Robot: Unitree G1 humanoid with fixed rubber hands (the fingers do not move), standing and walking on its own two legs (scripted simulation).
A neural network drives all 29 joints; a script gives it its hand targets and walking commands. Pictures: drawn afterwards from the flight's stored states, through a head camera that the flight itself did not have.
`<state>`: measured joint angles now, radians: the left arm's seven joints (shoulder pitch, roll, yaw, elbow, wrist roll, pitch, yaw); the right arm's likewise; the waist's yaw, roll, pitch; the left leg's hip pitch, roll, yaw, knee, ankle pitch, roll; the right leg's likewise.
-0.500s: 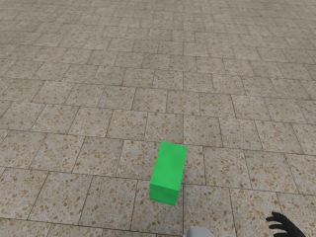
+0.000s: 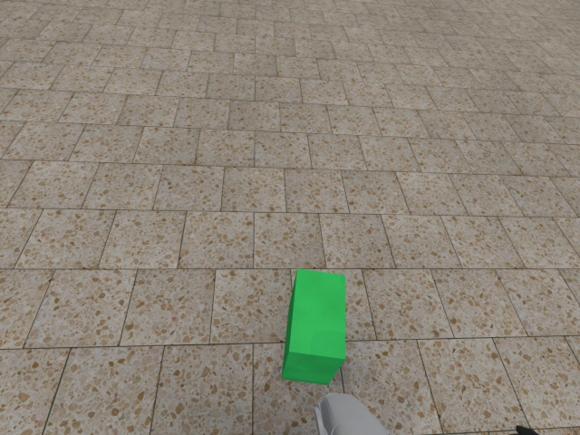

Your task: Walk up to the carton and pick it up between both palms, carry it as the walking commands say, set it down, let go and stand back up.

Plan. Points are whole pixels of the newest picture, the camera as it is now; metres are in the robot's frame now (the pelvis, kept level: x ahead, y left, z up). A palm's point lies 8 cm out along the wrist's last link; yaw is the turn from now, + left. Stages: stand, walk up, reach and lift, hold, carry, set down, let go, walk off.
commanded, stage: walk up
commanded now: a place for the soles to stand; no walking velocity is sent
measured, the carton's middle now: (312, 327) +0.50 -0.17 -0.64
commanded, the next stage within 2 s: none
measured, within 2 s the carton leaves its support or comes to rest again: neither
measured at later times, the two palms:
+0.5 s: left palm out of the picture +0.16 +0.30 -0.11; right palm out of the picture +0.08 -0.37 -0.09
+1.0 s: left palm (101, 403) +0.20 +0.25 -0.10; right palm out of the picture +0.07 -0.40 -0.09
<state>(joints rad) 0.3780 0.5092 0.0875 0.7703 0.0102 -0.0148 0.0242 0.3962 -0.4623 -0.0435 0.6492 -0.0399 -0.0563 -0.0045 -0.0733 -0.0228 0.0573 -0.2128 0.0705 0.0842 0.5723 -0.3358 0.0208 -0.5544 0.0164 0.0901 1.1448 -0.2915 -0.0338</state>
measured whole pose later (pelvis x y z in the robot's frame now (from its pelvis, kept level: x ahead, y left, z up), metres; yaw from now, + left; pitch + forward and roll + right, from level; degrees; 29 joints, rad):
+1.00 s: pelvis +0.03 -0.06 -0.03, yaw -12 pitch -1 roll -1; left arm 0.28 0.48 0.08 0.73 0.01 -0.03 0.00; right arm 0.25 -0.46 -0.04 0.65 -0.01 -0.01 -0.01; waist -0.02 0.00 0.10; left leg -0.37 0.11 0.09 0.75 -0.35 0.02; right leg -0.35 0.05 0.08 0.74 -0.37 -0.02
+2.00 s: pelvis +0.03 -0.07 -0.02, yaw -12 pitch -1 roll +0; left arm 0.27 0.48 0.08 0.73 0.01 -0.04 0.00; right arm 0.21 -0.46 -0.04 0.65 -0.01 -0.02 0.00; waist -0.02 -0.01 0.06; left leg -0.35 0.11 0.09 0.72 -0.36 -0.01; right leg -0.35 0.05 0.08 0.74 -0.37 -0.02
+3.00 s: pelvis +0.03 -0.07 -0.02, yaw -13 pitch -1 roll +0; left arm 0.27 0.48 0.08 0.73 0.01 -0.04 0.00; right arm 0.21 -0.46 -0.04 0.65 -0.01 -0.02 0.01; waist -0.02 -0.01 0.06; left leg -0.35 0.11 0.09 0.72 -0.36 -0.01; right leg -0.35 0.05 0.09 0.74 -0.37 -0.02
